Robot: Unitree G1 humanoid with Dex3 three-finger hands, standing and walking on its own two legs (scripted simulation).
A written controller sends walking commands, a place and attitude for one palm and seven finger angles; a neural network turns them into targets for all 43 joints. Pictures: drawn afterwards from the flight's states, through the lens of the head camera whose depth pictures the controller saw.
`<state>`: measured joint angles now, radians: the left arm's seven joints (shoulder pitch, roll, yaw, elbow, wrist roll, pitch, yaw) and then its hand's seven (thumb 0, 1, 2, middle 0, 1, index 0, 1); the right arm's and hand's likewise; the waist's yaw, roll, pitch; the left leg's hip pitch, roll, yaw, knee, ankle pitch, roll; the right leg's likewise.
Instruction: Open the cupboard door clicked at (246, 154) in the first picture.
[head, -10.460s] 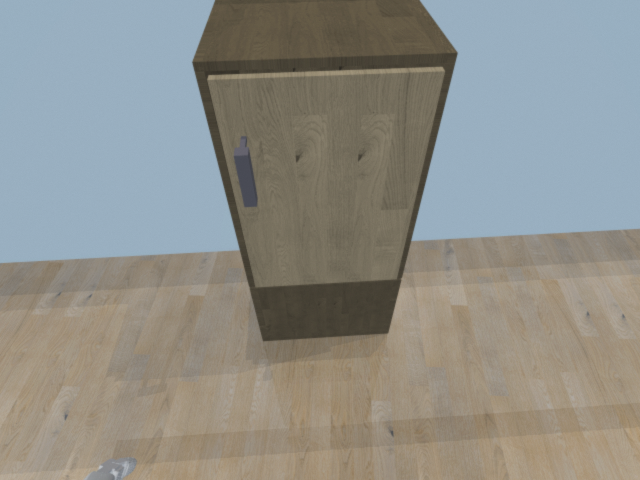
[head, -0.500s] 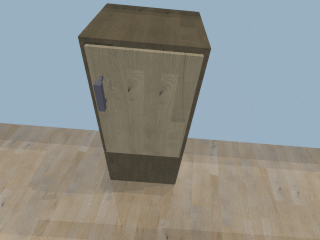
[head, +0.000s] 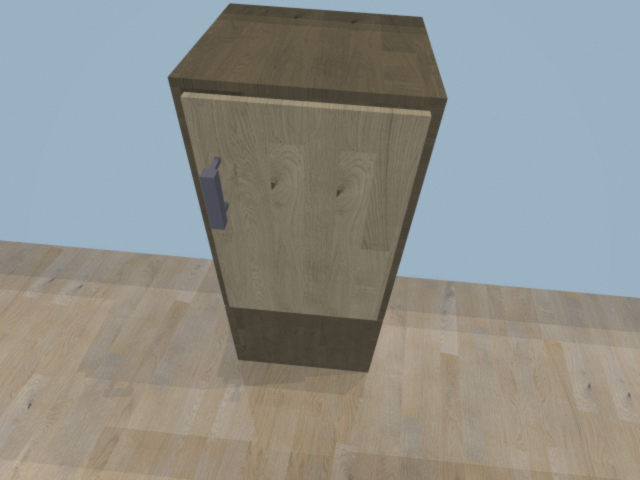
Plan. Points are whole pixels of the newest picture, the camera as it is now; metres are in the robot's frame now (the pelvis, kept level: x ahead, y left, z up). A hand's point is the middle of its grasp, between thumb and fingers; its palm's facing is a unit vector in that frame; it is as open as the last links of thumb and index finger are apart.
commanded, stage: come to a stop and stand still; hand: left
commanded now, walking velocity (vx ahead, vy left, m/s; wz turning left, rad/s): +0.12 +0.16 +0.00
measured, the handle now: (217, 192) +0.58 +0.24 +0.01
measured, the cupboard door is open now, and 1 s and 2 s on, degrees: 0 0 0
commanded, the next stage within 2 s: look again from close up in 2.00 s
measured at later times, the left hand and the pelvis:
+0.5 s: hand out of the picture +0.11 +0.22 -0.16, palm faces +0.00 -0.97 -0.23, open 7.4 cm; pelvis +0.05 +0.03 +0.01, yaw +0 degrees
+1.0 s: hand out of the picture +0.08 +0.14 -0.16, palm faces +0.01 -0.97 -0.23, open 7.3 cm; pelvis +0.02 -0.04 +0.00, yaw -1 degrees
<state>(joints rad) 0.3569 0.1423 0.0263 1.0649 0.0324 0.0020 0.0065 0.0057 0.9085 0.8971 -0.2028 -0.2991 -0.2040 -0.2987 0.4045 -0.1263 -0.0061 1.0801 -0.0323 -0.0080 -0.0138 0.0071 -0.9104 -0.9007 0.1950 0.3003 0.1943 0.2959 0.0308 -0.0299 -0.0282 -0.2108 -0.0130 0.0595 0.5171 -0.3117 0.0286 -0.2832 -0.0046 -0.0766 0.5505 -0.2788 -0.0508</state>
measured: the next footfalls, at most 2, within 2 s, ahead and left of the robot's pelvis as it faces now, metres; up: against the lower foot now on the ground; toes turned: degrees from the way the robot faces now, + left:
right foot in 0.64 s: +0.08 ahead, -0.11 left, +0.00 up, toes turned -3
